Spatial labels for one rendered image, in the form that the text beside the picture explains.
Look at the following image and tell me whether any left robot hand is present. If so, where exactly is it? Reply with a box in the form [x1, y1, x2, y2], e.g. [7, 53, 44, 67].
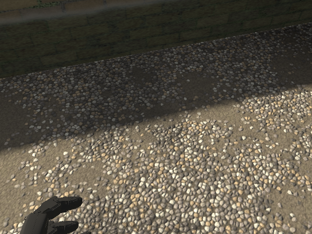
[19, 196, 92, 234]

